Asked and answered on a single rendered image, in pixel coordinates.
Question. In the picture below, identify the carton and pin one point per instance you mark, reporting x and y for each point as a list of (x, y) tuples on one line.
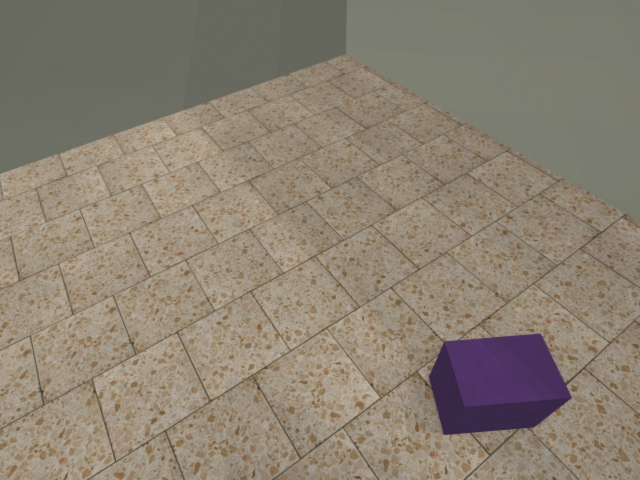
[(498, 383)]

